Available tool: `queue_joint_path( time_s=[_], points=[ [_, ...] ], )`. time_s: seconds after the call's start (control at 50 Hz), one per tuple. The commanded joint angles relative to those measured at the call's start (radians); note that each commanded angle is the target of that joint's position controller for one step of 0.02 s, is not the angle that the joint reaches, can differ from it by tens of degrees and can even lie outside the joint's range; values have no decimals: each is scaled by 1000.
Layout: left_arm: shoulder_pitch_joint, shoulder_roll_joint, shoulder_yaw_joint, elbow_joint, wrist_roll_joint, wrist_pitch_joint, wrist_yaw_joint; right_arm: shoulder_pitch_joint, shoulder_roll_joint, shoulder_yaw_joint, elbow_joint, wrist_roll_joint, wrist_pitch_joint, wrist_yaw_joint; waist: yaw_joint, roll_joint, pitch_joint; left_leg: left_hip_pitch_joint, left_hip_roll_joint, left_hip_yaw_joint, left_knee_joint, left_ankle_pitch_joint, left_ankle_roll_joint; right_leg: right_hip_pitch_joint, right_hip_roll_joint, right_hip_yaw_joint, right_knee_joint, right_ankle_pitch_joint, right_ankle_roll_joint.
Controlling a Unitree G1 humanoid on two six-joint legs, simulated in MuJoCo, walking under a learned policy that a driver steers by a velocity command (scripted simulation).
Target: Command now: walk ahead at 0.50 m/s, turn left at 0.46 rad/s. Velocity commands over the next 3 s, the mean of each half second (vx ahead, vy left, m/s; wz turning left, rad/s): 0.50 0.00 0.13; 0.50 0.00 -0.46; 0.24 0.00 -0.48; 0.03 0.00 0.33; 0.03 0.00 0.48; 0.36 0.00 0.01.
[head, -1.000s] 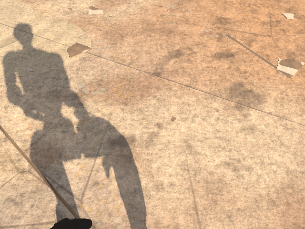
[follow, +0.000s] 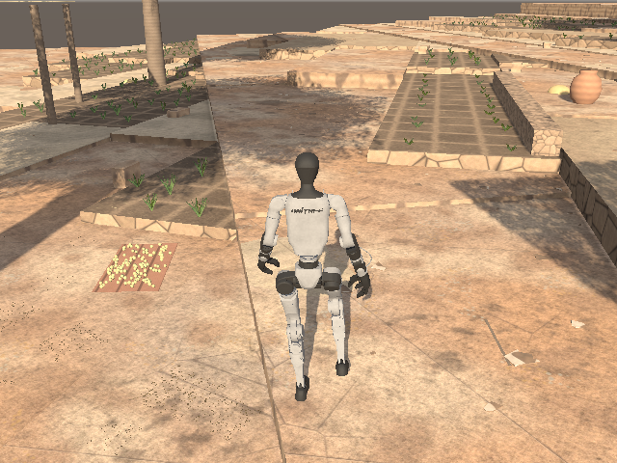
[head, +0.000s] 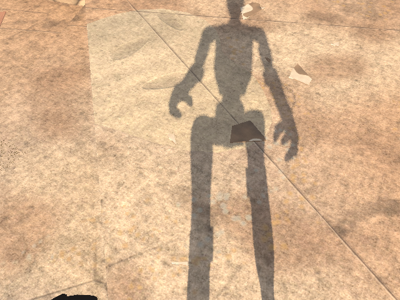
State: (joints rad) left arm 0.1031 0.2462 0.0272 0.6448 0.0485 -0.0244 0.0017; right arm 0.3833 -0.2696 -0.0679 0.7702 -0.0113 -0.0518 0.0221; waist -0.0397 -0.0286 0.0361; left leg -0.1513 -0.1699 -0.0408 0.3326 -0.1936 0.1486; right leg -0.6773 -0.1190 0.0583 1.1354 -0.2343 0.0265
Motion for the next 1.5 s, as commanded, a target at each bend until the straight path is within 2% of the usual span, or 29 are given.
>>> queue_joint_path(
  time_s=[0.02, 0.18, 0.22, 0.26, 0.28, 0.3, 0.32, 0.34, 0.36, 0.4, 0.48, 0.7, 0.78, 0.8, 0.82, 0.84, 0.86, 0.88, 0.94, 1.08, 1.16, 1.26, 1.28, 1.3, 1.32, 1.34, 1.4, 1.44, 1.5],
  points=[
    [5, 68, 14, -44, 4, 12, -9, 32, -115, -16, -49, 6, -25, -6, 23, 66, -26, 22, 250, -204, -106, 482, 89, -33, 12, -57, -121, 141, 5],
    [-208, 73, 10, -87, -19, -8, -31, 121, -137, -8, -11, -10, -26, -19, -68, 129, 19, 183, 305, -228, -80, 430, 58, 25, 68, -95, -489, 211, -31],
    [-136, 91, 20, -72, -20, -15, -27, 75, -159, -12, -11, -9, -28, -23, -15, 138, 21, 167, 328, -227, -52, 490, 25, 159, 90, -90, -562, 153, -63],
    [83, 128, 42, -2, -17, -26, -10, 47, -177, -16, -5, -10, -27, -22, 89, 107, -72, 156, 284, -171, 184, 708, -10, 422, 151, -115, -643, 87, -101],
    [250, 173, 57, 36, -4, -38, 5, 48, -149, -7, -13, -11, -29, -22, 157, 65, -183, 36, 241, -139, 408, 568, -30, 657, 59, -32, -631, 71, -136],
    [371, 285, 81, 39, 23, -45, 15, 160, -48, 16, -46, 16, -29, -20, 132, -155, -363, -229, 118, -58, 770, 88, -76, 959, -234, 388, -648, -22, -234],
    [380, 274, 84, 69, -11, -31, 0, 193, -83, 11, -32, 8, -26, -19, 116, -268, -394, -411, 28, -60, 925, -331, -89, 977, -295, 748, -834, -49, -304],
    [274, 202, 69, 58, -27, -25, -7, 107, -110, 6, -37, -19, -20, -18, 78, -119, -201, -499, 101, -76, 978, -251, -88, 830, -252, 642, -861, -154, -298],
    [199, 134, 52, 53, -36, -27, -13, 22, -109, 10, -49, -27, -19, -9, 68, -37, -105, -488, 147, -47, 942, -170, -90, 697, -200, 493, -870, -112, -285],
    [181, 95, 36, 76, -41, -37, -15, -23, -90, 15, -70, -39, -9, 3, 28, -49, -32, -426, 206, -19, 834, -126, -105, 536, -100, 318, -909, 67, -252],
    [235, 126, 46, 118, -51, -56, -16, -38, -55, 31, -71, -45, 11, 10, 7, -50, -38, -393, 220, 21, 721, -88, -146, 476, -44, 212, -944, 266, -272],
    [404, 157, 68, 163, -37, -38, 1, -421, -37, 51, -194, -17, -2, 2, 126, -36, 1, -448, 181, 36, 303, 116, -186, 610, -23, 246, -855, 385, -247],
    [317, 189, 79, 138, -34, -35, 6, -262, -72, 34, -159, -14, -24, -13, 33, -39, -50, -144, 129, 37, 149, 26, -137, 549, -2, 283, -699, 482, -195],
    [306, 174, 75, 135, -43, -41, -1, -147, -108, 18, -129, -25, -37, -27, -21, 14, -119, 49, 169, 6, 97, 47, -107, 487, 59, 237, -536, 463, -169],
    [290, 109, 56, 97, -56, -50, -7, 18, -188, -2, -126, -48, -43, -46, -90, 121, -271, 283, 410, -231, 62, -160, -48, 359, 120, 155, -271, 223, -140],
    [386, 50, 43, 67, -78, -47, -5, 22, -265, -22, -125, -58, -26, -51, -34, 314, -340, 454, 628, -650, -45, -263, 64, 71, 258, 40, -43, -324, -113],
    [363, 131, 54, 94, -43, -28, 4, -18, -190, -17, -122, -45, -14, -49, -17, 179, -233, 348, 611, -693, -66, -395, 81, -30, 170, 36, 67, -286, -120],
    [292, 137, 59, 94, -30, -22, -6, -73, -106, 4, -129, -33, -15, -43, -8, 75, -114, 223, 554, -541, -84, -357, 56, -20, 135, 45, 70, -188, -117],
    [249, 101, 56, 90, -11, 3, -36, -107, -49, 20, -100, -21, -32, -34, 39, 132, -22, 45, 431, -217, -138, -14, -8, 47, 74, 22, 14, -88, -82],
    [72, 69, 44, 9, -10, 22, -64, -40, -77, 6, -37, -9, -55, -24, 42, 104, 14, 57, 418, 51, -155, 439, 13, -62, 58, -19, -78, 87, -37],
    [-28, 29, 20, -28, -14, 13, -77, -46, -102, -2, -18, -4, -43, -30, 26, 132, 11, 20, 369, 205, -90, 590, -32, 113, 83, -116, -387, 219, -52],
    [76, 88, 44, -26, 7, 5, -65, -30, -163, -25, -3, 8, -6, -50, 62, 142, -77, 128, 402, 232, 212, 783, -68, 305, 169, -161, -559, 78, -127],
    [196, 106, 57, 12, 20, -8, -52, -37, -168, -25, -9, 14, 2, -52, 116, 88, -147, 94, 372, 251, 410, 686, -91, 448, 200, -151, -660, 156, -150],
    [282, 182, 78, 27, 27, -19, -33, 12, -144, -19, -25, 7, 4, -49, 141, -28, -234, -93, 327, 256, 682, 311, -131, 673, 60, 8, -660, 463, -188],
    [253, 310, 106, -3, 0, -14, -22, 124, -30, 9, -76, 7, 16, -39, 44, -223, -359, -431, 162, 203, 1041, -523, -185, 955, -264, 417, -555, 1091, -372],
    [315, 293, 116, -20, -61, 6, -12, 62, -99, 0, -72, -19, 33, -40, 135, -97, -489, -463, 160, 31, 1113, -458, -188, 950, -261, 498, -635, 1021, -436],
    [117, 96, 50, -19, -59, 24, 9, -51, -77, 10, -68, -17, 47, -43, 39, -3, -166, -431, 254, 19, 939, -255, -185, 574, -124, 244, -766, 683, -313],
    [91, 65, 32, -8, -43, 13, 11, 16, -68, 12, -29, -25, 82, -39, 4, -24, -159, -278, 240, 40, 873, -205, -180, 430, -79, 146, -810, 677, -274],
    [94, 62, 21, 24, -21, -10, 9, 33, -33, 20, 2, -8, 101, -32, -9, -20, -165, -182, 223, 24, 736, -161, -168, 370, -69, 78, -860, 579, -246]
  ],
)
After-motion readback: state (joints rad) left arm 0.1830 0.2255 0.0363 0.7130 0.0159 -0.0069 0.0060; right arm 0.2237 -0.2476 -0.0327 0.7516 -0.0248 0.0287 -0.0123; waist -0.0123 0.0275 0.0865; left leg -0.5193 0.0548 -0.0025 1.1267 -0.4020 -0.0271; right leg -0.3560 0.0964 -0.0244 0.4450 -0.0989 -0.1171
